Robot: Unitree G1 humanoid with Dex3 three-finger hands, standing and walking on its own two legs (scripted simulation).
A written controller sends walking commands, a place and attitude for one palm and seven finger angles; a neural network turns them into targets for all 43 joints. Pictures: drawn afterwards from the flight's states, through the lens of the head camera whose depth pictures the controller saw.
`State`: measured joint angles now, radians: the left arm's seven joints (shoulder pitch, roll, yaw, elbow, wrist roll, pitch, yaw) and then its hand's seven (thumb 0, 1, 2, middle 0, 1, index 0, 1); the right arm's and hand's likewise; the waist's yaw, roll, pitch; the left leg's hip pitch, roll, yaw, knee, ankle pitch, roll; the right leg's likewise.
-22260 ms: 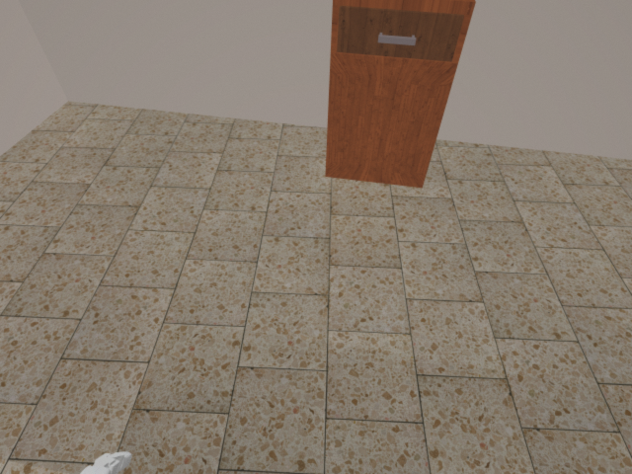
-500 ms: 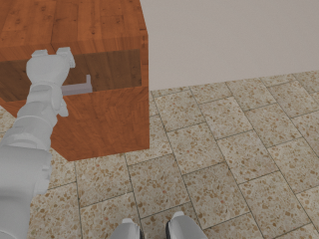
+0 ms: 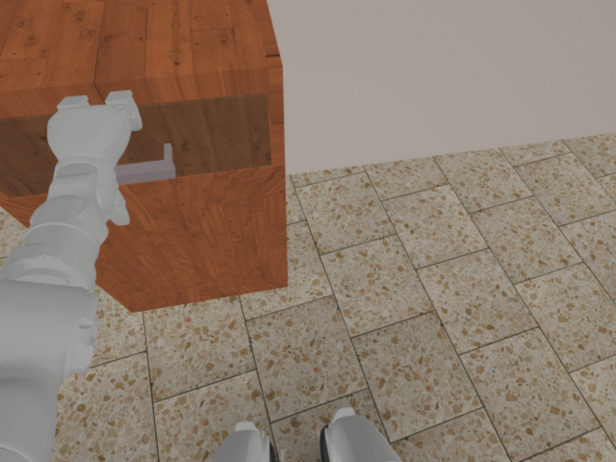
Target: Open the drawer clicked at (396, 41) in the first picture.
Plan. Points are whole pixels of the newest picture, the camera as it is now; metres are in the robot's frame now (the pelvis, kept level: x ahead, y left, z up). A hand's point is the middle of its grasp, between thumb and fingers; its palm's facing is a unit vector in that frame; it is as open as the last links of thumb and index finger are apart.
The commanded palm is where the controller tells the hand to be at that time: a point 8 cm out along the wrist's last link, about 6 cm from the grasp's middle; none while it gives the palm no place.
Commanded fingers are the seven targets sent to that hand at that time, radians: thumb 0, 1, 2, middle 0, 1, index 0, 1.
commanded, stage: re-aim the fingers above the handle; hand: left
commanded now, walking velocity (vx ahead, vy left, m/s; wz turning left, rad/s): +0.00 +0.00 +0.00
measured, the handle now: (128, 164) +0.56 +0.22 -0.01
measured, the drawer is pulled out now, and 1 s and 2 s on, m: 0.00 0.00 0.00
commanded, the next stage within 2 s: lower the fingers behind the handle in 1.00 s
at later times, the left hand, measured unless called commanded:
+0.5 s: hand (110, 161) +0.52 +0.22 +0.05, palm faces +0.01 -0.01 -1.00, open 13.6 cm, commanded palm +0.50 +0.25 +0.09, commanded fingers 0.00 -0.50 0.30 -0.30 -1.20 -0.30 -1.20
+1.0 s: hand (111, 161) +0.52 +0.22 +0.05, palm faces +0.01 +0.00 -1.00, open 13.6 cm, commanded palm +0.51 +0.24 +0.09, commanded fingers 0.00 -0.50 0.30 -0.30 -1.20 -0.30 -1.20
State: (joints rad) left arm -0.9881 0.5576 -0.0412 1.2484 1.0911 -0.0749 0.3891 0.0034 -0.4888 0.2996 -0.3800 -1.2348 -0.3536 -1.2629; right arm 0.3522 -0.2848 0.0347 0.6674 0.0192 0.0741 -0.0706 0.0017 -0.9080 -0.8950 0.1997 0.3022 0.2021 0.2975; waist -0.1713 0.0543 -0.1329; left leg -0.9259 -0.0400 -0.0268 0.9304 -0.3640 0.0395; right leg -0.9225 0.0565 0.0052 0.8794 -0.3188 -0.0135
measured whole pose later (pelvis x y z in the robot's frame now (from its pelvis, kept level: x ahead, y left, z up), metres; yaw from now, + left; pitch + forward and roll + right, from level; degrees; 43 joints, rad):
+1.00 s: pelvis +0.02 +0.00 +0.01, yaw +0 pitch +20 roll -1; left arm -0.90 0.49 -0.06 1.17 1.09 -0.04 0.41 0.00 -0.49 0.30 -0.37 -1.24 -0.33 -1.28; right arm 0.35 -0.27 0.00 0.67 0.02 0.09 -0.05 0.00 -0.91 -0.90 0.20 0.30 0.20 0.30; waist -0.12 0.05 -0.15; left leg -0.84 -0.04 -0.03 0.88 -0.38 0.04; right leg -0.84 0.06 0.01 0.83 -0.34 -0.02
